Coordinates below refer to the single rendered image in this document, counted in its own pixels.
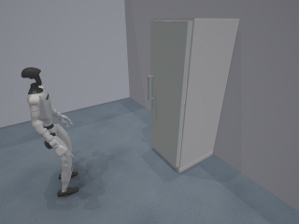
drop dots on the humanoid robot head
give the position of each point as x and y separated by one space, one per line
32 72

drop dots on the handle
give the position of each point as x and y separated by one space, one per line
149 87

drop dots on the robot right upper arm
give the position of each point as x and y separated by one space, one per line
35 103

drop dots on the right robot foot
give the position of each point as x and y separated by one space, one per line
68 191

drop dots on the right robot hand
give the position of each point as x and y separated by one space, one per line
61 151

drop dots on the right robot forearm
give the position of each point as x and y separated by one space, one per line
45 134

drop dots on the left robot hand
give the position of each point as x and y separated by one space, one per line
63 118

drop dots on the fridge door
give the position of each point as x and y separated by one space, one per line
169 60

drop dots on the left robot forearm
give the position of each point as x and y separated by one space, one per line
55 113

